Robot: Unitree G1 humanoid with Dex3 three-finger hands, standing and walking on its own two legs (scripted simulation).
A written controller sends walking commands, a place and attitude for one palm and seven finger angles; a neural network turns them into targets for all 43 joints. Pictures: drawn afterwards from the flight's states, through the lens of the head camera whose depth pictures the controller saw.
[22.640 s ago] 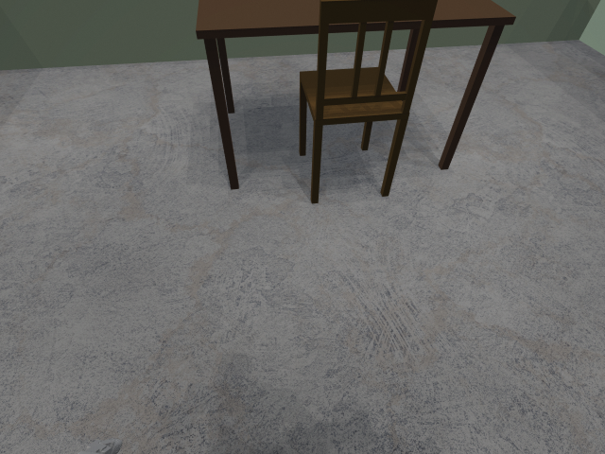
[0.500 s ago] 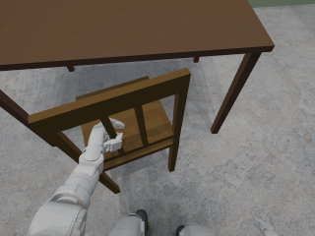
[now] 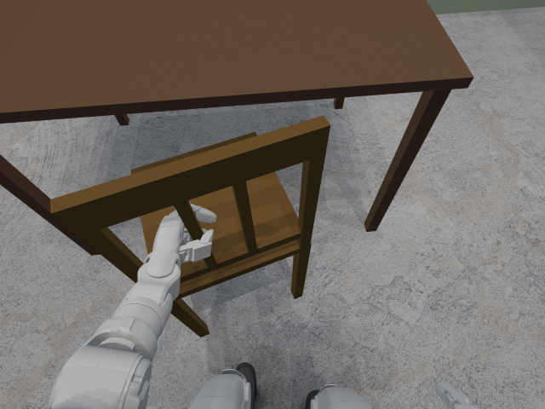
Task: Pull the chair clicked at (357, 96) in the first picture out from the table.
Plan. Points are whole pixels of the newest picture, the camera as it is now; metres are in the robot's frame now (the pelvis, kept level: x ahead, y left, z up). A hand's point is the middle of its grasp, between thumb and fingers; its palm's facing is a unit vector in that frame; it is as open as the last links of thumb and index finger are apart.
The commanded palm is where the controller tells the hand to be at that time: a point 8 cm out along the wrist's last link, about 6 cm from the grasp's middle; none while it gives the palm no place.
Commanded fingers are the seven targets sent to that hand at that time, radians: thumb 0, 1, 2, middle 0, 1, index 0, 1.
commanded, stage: step backward, pulling the chair out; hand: left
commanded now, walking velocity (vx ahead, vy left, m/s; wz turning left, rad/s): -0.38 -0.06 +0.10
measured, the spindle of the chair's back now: (198, 235) +0.40 +0.14 -0.08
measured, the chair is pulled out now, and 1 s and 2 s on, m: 0.15 0.16 0.28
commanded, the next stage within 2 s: none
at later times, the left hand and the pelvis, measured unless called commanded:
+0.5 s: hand (205, 247) +0.36 +0.12 -0.06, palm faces -0.04 -0.98 -0.22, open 5.3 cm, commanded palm +0.36 +0.17 -0.05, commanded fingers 0.00 0.90 0.90 -0.50 -1.45 -0.50 -1.45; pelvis +0.00 +0.00 +0.00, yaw +0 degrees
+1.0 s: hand (204, 250) +0.36 +0.12 -0.05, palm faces -0.06 -0.98 -0.20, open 5.3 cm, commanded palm +0.35 +0.17 -0.05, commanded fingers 0.00 0.90 0.90 -0.50 -1.45 -0.50 -1.45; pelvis -0.02 +0.01 +0.01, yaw +1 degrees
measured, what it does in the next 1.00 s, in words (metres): steps on the spot: left foot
